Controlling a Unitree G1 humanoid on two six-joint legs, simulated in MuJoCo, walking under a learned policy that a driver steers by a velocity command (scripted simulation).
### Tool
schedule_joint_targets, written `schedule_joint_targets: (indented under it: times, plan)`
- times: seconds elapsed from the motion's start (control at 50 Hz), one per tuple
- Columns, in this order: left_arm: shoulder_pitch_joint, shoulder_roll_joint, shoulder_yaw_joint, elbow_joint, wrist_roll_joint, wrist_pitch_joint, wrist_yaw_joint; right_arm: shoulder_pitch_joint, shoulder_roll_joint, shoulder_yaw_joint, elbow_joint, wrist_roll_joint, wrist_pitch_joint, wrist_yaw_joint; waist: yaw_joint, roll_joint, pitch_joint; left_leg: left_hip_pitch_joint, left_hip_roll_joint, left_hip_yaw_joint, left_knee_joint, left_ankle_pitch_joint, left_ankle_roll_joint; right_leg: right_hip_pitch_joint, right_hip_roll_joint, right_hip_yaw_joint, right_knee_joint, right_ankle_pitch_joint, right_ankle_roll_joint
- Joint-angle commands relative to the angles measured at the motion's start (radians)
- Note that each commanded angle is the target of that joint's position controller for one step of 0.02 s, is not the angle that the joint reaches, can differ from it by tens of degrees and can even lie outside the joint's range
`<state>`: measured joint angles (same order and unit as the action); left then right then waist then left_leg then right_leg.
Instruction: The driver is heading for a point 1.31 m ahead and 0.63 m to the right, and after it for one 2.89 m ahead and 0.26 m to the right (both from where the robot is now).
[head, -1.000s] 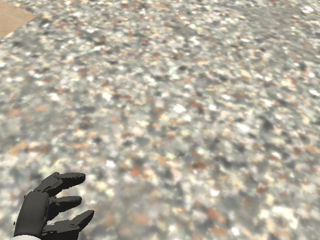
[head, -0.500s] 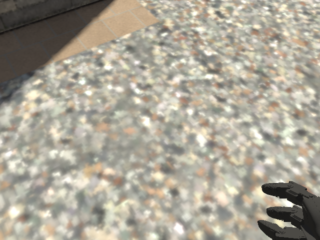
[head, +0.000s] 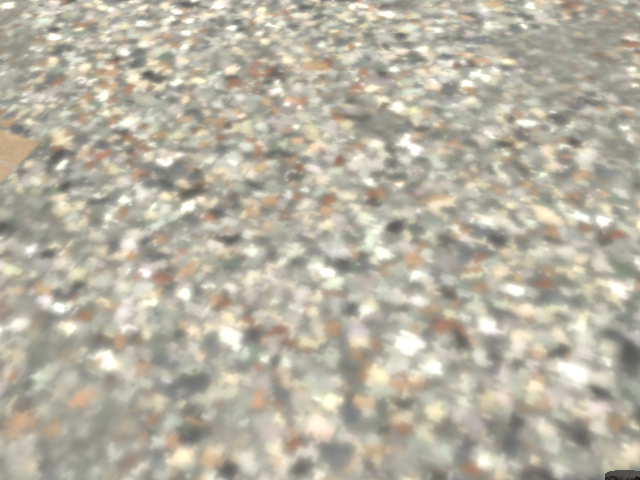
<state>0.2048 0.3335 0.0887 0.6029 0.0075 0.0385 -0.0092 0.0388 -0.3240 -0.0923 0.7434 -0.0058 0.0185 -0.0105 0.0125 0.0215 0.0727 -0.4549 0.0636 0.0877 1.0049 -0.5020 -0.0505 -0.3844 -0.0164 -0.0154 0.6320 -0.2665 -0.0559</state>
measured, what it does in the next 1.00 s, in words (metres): steps to the right, turning right: left foot, then right foot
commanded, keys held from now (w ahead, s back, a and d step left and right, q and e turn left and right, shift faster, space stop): e+shift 0.64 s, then w+e+shift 0.02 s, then w+shift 0.24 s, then w+q+shift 0.10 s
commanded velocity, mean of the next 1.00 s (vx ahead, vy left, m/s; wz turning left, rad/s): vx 0.19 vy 0.00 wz -0.80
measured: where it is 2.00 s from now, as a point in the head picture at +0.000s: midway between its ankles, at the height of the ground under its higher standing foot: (612, 368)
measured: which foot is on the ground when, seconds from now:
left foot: up 0.00-0.32, down 0.34-0.80, up 0.82-1.00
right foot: down 0.00-0.36, up 0.38-0.78, down 0.80-1.00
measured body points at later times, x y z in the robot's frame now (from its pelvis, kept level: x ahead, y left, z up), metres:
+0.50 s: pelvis +0.04 +0.04 +0.01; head +0.08 +0.04 +0.46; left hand +0.34 +0.23 -0.07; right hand +0.04 -0.29 -0.08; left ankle +0.11 +0.14 -0.73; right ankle -0.02 -0.07 -0.65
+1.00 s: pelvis +0.08 -0.09 +0.01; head +0.07 -0.12 +0.46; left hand +0.30 +0.07 -0.09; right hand -0.01 -0.39 -0.10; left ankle +0.26 -0.03 -0.64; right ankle -0.06 -0.07 -0.73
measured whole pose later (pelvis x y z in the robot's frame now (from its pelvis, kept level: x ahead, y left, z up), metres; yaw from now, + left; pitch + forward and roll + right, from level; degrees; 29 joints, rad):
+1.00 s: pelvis +0.08 -0.09 +0.01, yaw -47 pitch +2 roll +1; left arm 0.46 0.25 0.03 0.69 0.00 -0.07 -0.01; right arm 0.17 -0.32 -0.07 0.76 0.03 -0.08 0.06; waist 0.03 0.04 -0.01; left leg -0.70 0.10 0.01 1.08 -0.10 0.02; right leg -0.02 0.01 -0.04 0.34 -0.35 -0.05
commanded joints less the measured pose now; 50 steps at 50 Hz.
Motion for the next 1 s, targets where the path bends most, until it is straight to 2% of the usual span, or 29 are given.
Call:
schedule_joint_targets:
  times: [0.02, 0.06, 0.12, 0.16, 0.26, 0.32, 0.34, 0.36, 0.38, 0.4, 0.42, 0.44, 0.46, 0.52, 0.56, 0.64, 0.68, 0.74, 0.76, 0.78, 0.8, 0.82, 0.84, 0.86, 0.88, 0.9, 0.92, 0.94, 1.0]
  plan:
    - [-0.008, 0.194, 0.056, -0.075, -0.025, -0.044, 0.018, -0.047, -0.108, -0.029, -0.088, -0.006, -0.021, -0.022, -0.015, -0.124, -0.151, -0.298, -0.029, -0.18, 0.133, 0.073, 0.023, 0.295, -0.245, 0.434, -0.302, 0.283, -0.185]
    - [-0.058, 0.161, 0.041, -0.107, -0.017, -0.029, 0.04, -0.025, -0.103, -0.031, -0.072, -0.013, -0.03, -0.018, -0.04, -0.135, -0.193, -0.199, -0.059, -0.181, 0.092, 0.155, 0.015, 0.239, -0.191, 0.377, -0.278, 0.364, -0.159]
    - [-0.028, 0.173, 0.048, -0.113, -0.019, -0.018, 0.055, -0.035, -0.054, -0.013, -0.06, 0.003, -0.036, -0.008, -0.023, -0.118, -0.219, -0.155, -0.107, -0.191, -0.082, 0.199, -0.012, 0.257, -0.153, 0.388, -0.249, 0.374, -0.153]
    - [-0.028, 0.184, 0.054, -0.121, -0.023, -0.011, 0.058, -0.046, -0.044, -0.007, -0.059, 0.008, -0.036, -0.001, -0.014, -0.138, -0.215, -0.115, -0.127, -0.204, -0.18, 0.207, -0.022, 0.239, -0.139, 0.426, -0.242, 0.3, -0.151]
    - [-0.044, 0.184, 0.058, -0.141, -0.023, 0.003, 0.046, -0.028, -0.074, -0.015, -0.054, 0.016, -0.044, 0.015, 0.0, -0.203, -0.192, -0.005, -0.15, -0.227, -0.342, 0.189, -0.009, 0.188, -0.111, 0.55, -0.23, 0.214, -0.135]
    - [-0.084, 0.173, 0.055, -0.154, -0.034, 0.009, 0.042, 0.044, -0.095, -0.029, -0.038, 0.018, -0.056, 0.022, -0.035, -0.216, -0.19, 0.15, -0.135, -0.214, -0.554, 0.267, 0.018, 0.146, -0.064, 0.587, -0.186, 0.194, -0.099]
    - [-0.087, 0.15, 0.047, -0.158, -0.037, 0.011, 0.04, 0.083, -0.119, -0.04, -0.026, 0.014, -0.056, 0.019, -0.045, -0.182, -0.199, 0.264, -0.073, -0.229, -0.651, 0.359, 0.041, 0.082, -0.021, 0.557, -0.133, 0.1, -0.063]
    - [-0.005, 0.079, 0.028, -0.146, -0.029, 0.015, 0.036, 0.084, -0.176, -0.051, -0.035, 0.001, -0.046, 0.012, 0.002, 0.015, -0.243, 0.402, 0.143, -0.409, -0.687, 0.379, 0.12, -0.031, 0.083, 0.421, 0.066, -0.237, -0.011]
    - [0.005, 0.108, 0.037, -0.173, -0.036, 0.006, 0.034, 0.058, -0.203, -0.051, -0.037, -0.033, -0.039, 0.009, 0.038, 0.267, -0.17, 0.35, 0.287, -0.641, -0.749, 0.448, 0.263, -0.221, 0.175, 0.24, 0.278, -0.362, 0.042]
    - [0.02, 0.197, 0.061, -0.152, -0.023, -0.003, 0.029, 0.003, -0.15, -0.04, -0.069, -0.035, -0.044, 0.003, 0.041, 0.204, -0.131, 0.313, 0.323, -0.614, -0.745, 0.446, 0.302, -0.256, 0.08, 0.222, 0.442, -0.304, 0.076]
    - [0.019, 0.221, 0.072, -0.127, -0.027, 0.0, 0.026, -0.038, -0.099, -0.027, -0.086, -0.024, -0.041, -0.009, 0.04, 0.14, -0.113, 0.286, 0.262, -0.489, -0.731, 0.407, 0.271, -0.252, 0.052, 0.194, 0.503, -0.227, 0.092]
    - [0.028, 0.198, 0.069, -0.107, -0.026, 0.009, 0.028, -0.054, -0.081, -0.021, -0.095, -0.014, -0.035, -0.02, 0.036, 0.099, -0.102, 0.283, 0.199, -0.397, -0.72, 0.37, 0.239, -0.257, 0.038, 0.174, 0.556, -0.168, 0.108]
    - [0.034, 0.172, 0.061, -0.107, -0.025, 0.015, 0.025, -0.055, -0.079, -0.017, -0.095, -0.004, -0.03, -0.031, 0.026, 0.094, -0.091, 0.295, 0.183, -0.344, -0.72, 0.386, 0.236, -0.287, 0.023, 0.153, 0.609, -0.124, 0.122]
    - [-0.036, 0.111, 0.033, -0.141, -0.042, 0.015, 0.017, 0.024, -0.1, -0.018, -0.083, -0.013, -0.019, -0.045, -0.032, 0.102, -0.085, 0.364, 0.176, -0.22, -0.736, 0.487, 0.259, -0.335, -0.033, 0.063, 0.552, -0.076, 0.152]
    - [-0.075, 0.096, 0.025, -0.16, -0.039, 0.013, 0.015, 0.071, -0.122, -0.024, -0.074, -0.018, -0.012, -0.041, -0.067, 0.114, -0.109, 0.439, 0.208, -0.188, -0.735, 0.535, 0.278, -0.344, -0.064, 0.046, 0.476, -0.082, 0.168]
    - [-0.077, 0.071, 0.013, -0.164, -0.03, 0.014, 0.003, 0.061, -0.166, -0.041, -0.076, -0.012, -0.004, -0.02, -0.066, 0.128, -0.137, 0.431, 0.238, -0.071, -0.724, 0.595, 0.266, -0.214, -0.089, -0.005, 0.293, -0.076, 0.156]
    - [-0.066, 0.074, 0.012, -0.155, -0.033, 0.017, -0.004, 0.093, -0.193, -0.052, -0.066, 0.012, -0.015, -0.005, -0.072, 0.135, -0.159, 0.382, 0.252, -0.065, -0.775, 0.288, 0.245, -0.114, -0.078, -0.043, 0.219, -0.098, 0.125]
    - [-0.005, 0.077, 0.015, -0.118, -0.038, 0.007, -0.017, 0.081, -0.196, -0.051, -0.056, 0.047, -0.041, 0.017, -0.021, 0.14, -0.127, 0.295, 0.273, -0.086, -0.806, -0.02, 0.215, 0.037, -0.051, -0.072, 0.061, -0.155, 0.045]
    - [0.057, 0.064, 0.014, -0.078, -0.037, 0.0, -0.019, 0.062, -0.184, -0.046, -0.05, 0.055, -0.044, 0.022, 0.02, 0.11, -0.119, 0.248, 0.26, -0.056, -0.772, -0.062, 0.199, 0.134, -0.033, -0.102, -0.037, -0.11, 0.017]
    - [0.16, 0.058, 0.016, -0.014, -0.035, -0.008, -0.016, 0.054, -0.149, -0.036, -0.042, 0.054, -0.046, 0.026, 0.064, 0.059, -0.118, 0.162, 0.226, -0.002, -0.687, -0.1, 0.177, 0.284, 0.005, -0.143, -0.117, -0.075, -0.007]
    - [0.303, 0.091, 0.033, 0.057, -0.034, -0.017, -0.008, 0.057, -0.072, -0.011, -0.039, 0.035, -0.053, 0.032, 0.116, -0.077, -0.135, 0.025, 0.15, 0.082, -0.442, -0.064, 0.139, 0.488, 0.012, -0.088, -0.168, -0.119, -0.042]
    - [0.42, 0.171, 0.045, 0.076, -0.025, -0.037, 0.001, 0.002, 0.025, 0.025, -0.076, -0.008, -0.069, 0.046, 0.149, -0.344, -0.112, -0.299, 0.051, 0.111, 0.047, -0.127, 0.071, 0.648, -0.211, 0.29, -0.238, -0.125, -0.116]
    - [0.335, 0.24, 0.049, 0.006, -0.026, -0.078, -0.008, -0.046, -0.026, 0.012, -0.145, 0.023, -0.102, 0.049, 0.116, -0.326, -0.107, -0.585, -0.045, -0.043, 0.211, -0.079, 0.061, 0.624, -0.378, 0.733, -0.423, -0.427, -0.293]
    - [0.3, 0.172, 0.033, 0.0, -0.027, -0.106, -0.016, -0.115, -0.099, -0.001, -0.159, 0.059, -0.125, 0.055, 0.132, -0.195, -0.037, -0.65, 0.023, -0.122, 0.249, 0.033, 0.088, 0.591, -0.388, 0.7, -0.481, -0.467, -0.293]
    - [0.265, 0.131, 0.015, 0.005, -0.022, -0.119, -0.017, -0.085, -0.109, -0.004, -0.149, 0.06, -0.137, 0.061, 0.093, -0.178, 0.006, -0.662, 0.047, -0.13, 0.214, 0.149, 0.101, 0.565, -0.361, 0.609, -0.468, -0.399, -0.262]
    - [0.228, 0.104, 0.003, -0.001, -0.02, -0.12, -0.016, -0.033, -0.104, -0.001, -0.11, 0.039, -0.138, 0.063, 0.06, -0.138, 0.01, -0.603, 0.074, -0.13, 0.177, 0.227, 0.095, 0.521, -0.315, 0.504, -0.45, -0.318, -0.226]
    - [0.182, 0.09, -0.006, -0.004, -0.017, -0.117, -0.012, 0.005, -0.109, -0.003, -0.088, 0.027, -0.135, 0.069, 0.029, -0.146, 0.027, -0.558, 0.086, -0.128, 0.114, 0.301, 0.086, 0.475, -0.271, 0.396, -0.458, -0.229, -0.188]
    - [0.176, 0.081, -0.011, -0.007, -0.009, -0.121, -0.005, 0.027, -0.102, -0.002, -0.064, 0.033, -0.126, 0.074, 0.023, -0.154, 0.028, -0.517, 0.088, -0.118, 0.09, 0.377, 0.08, 0.449, -0.24, 0.315, -0.477, -0.142, -0.155]
    - [0.224, 0.076, -0.013, 0.024, 0.007, -0.137, 0.009, 0.003, -0.058, 0.016, -0.055, 0.049, -0.1, 0.074, 0.042, -0.104, 0.048, -0.495, 0.046, -0.124, 0.03, 0.532, 0.057, 0.403, -0.207, 0.125, -0.527, 0.064, -0.104]
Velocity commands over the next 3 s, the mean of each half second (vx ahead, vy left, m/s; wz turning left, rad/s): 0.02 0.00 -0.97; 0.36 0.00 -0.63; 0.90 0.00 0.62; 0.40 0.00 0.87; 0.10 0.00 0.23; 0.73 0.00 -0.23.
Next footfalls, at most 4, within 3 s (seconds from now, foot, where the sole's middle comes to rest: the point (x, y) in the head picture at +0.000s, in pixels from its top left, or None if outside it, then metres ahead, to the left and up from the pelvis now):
0.34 left None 0.15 0.12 -0.77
0.80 right None -0.03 -0.10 -0.77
1.26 left None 0.41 -0.31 -0.76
1.68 right None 0.68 -0.66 -0.77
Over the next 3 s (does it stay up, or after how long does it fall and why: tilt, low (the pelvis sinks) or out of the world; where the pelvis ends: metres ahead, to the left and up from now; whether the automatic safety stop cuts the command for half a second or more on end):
stays up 0.85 -0.42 0.01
